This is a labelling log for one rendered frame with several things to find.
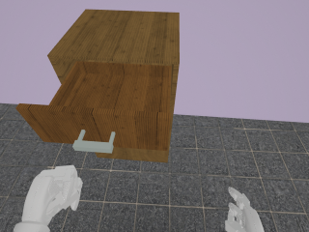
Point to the left robot hand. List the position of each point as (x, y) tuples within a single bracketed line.
[(61, 183)]

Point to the drawer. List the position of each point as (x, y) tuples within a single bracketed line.
[(132, 100)]

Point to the left robot forearm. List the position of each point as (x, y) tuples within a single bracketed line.
[(31, 226)]

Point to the right robot hand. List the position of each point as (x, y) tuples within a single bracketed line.
[(248, 219)]

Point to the cabinet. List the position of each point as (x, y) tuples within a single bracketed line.
[(123, 37)]

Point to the handle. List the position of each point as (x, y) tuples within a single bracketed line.
[(93, 146)]

